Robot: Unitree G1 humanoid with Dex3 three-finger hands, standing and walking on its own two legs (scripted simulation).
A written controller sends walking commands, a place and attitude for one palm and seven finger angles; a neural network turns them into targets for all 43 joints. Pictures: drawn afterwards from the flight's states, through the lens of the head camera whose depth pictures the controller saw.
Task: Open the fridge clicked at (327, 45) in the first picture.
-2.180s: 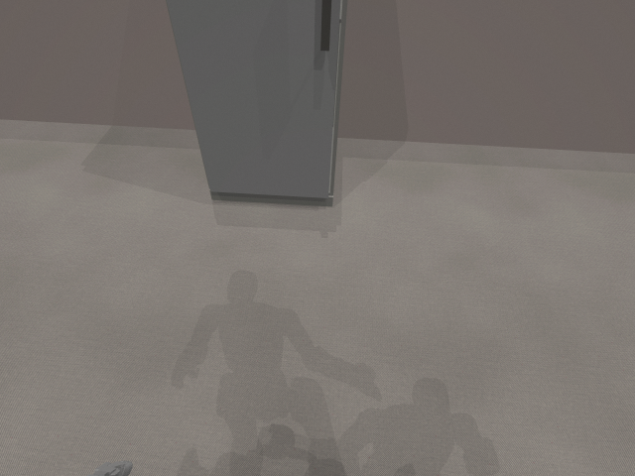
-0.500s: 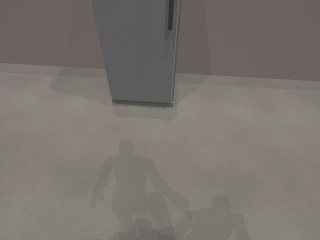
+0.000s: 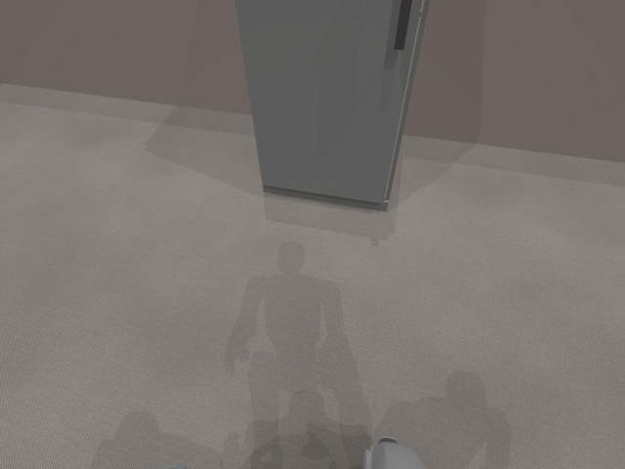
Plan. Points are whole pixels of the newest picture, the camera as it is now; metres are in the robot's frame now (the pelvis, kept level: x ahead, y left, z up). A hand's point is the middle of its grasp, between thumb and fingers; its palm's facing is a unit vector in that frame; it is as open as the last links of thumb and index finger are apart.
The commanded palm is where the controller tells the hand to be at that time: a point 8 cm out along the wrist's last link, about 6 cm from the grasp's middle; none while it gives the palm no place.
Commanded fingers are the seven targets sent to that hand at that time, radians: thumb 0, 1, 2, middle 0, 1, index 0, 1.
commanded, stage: walk to a spot facing it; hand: right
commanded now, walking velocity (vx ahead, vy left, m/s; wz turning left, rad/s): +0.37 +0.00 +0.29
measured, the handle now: out of the picture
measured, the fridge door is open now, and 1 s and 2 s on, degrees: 0 0 0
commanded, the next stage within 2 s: turn to face it in 0.92 s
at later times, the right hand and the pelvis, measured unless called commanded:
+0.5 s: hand (449, 353) +0.33 -0.22 -0.16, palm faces -0.21 +0.96 -0.17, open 7.4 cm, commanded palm none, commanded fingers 0.00 -0.90 -0.90 0.20 0.30 0.20 0.30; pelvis +0.19 -0.06 +0.01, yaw +14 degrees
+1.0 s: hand (373, 263) +0.53 -0.11 -0.17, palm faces -0.37 +0.90 -0.23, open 7.2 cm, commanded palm none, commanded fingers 0.00 -0.90 -0.90 0.20 0.30 0.20 0.30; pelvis +0.40 +0.04 +0.00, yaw +24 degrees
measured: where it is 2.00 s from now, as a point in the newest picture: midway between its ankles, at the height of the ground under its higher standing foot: (294, 375)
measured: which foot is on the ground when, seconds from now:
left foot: down 0.00-0.10, up 0.12-0.72, down 0.74-1.00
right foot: up 0.00-0.08, down 0.10-0.74, up 0.76-1.00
